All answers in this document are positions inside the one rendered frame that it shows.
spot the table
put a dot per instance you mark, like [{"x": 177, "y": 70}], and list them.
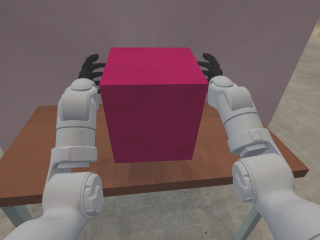
[{"x": 25, "y": 165}]

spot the robot left upper arm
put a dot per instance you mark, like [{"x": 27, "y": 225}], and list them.
[{"x": 69, "y": 201}]

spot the left robot hand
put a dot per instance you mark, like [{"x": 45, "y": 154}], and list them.
[{"x": 87, "y": 69}]

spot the right robot hand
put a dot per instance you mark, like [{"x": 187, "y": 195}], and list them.
[{"x": 213, "y": 66}]

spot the right robot forearm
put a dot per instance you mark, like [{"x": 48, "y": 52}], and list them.
[{"x": 246, "y": 135}]

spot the robot right upper arm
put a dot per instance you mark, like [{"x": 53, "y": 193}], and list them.
[{"x": 265, "y": 181}]

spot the left robot forearm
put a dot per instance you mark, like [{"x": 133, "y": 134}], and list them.
[{"x": 76, "y": 126}]

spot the carton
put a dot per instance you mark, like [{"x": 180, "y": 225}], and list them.
[{"x": 153, "y": 100}]

